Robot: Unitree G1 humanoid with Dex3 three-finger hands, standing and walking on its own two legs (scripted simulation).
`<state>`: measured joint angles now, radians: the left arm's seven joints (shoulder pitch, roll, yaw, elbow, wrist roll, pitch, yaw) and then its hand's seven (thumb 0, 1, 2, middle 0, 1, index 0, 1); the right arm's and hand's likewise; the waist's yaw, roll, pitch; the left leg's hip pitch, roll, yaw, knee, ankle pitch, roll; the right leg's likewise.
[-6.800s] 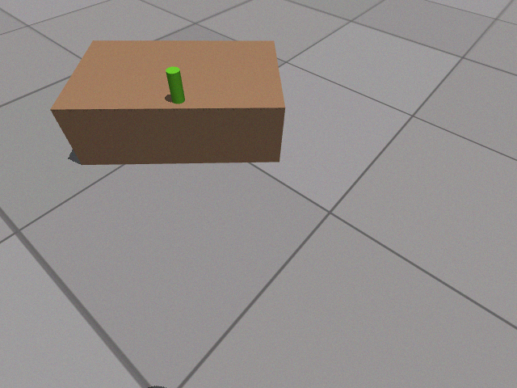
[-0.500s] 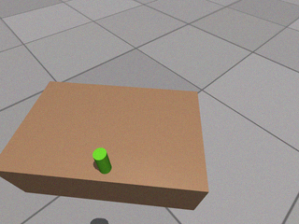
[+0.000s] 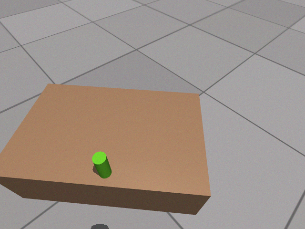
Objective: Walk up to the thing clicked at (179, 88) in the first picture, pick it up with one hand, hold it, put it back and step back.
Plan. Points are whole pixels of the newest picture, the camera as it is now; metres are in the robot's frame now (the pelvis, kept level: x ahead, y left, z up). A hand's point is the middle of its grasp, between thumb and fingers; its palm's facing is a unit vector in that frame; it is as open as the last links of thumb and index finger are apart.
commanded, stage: stand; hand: left
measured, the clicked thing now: (102, 165) +0.43 +0.23 -0.34
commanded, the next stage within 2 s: go down in 1.16 s
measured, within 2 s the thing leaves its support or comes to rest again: neither
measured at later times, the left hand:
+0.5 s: hand out of the picture +0.08 +0.25 -0.15, palm faces -0.03 -0.94 -0.35, open 7.3 cm
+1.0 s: hand out of the picture +0.09 +0.25 -0.15, palm faces -0.02 -0.94 -0.35, open 7.3 cm
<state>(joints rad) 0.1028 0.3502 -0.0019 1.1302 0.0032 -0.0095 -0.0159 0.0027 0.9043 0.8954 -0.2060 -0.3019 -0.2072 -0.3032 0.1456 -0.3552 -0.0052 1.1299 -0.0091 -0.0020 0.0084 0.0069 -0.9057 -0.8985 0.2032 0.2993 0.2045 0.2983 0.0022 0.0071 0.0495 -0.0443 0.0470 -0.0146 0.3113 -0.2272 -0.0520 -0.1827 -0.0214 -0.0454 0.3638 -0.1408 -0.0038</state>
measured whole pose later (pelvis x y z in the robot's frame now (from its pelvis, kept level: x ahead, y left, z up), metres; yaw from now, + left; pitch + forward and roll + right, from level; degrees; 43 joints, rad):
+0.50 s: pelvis +0.01 +0.00 +0.00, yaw +0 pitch -2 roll +0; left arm 0.10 0.35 -0.01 1.13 0.00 -0.01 -0.01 0.00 0.90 0.90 -0.21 -0.30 -0.21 -0.30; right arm 0.13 -0.35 -0.01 1.12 -0.01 0.00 0.01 0.01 -0.91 -0.90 0.20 0.30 0.20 0.30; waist 0.00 0.01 0.05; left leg -0.04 0.05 -0.01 0.31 -0.24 -0.05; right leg -0.18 -0.02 -0.04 0.36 -0.15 0.00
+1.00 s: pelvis +0.01 +0.00 +0.00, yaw +0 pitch -2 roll +0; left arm 0.10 0.35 0.00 1.13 0.00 -0.01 -0.01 0.00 0.90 0.90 -0.21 -0.30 -0.21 -0.30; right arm 0.13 -0.35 -0.01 1.12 -0.01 0.00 0.01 0.01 -0.91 -0.90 0.20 0.30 0.20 0.30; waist 0.00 0.01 0.05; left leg -0.03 0.05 -0.01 0.30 -0.23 -0.05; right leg -0.17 -0.02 -0.04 0.36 -0.15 0.00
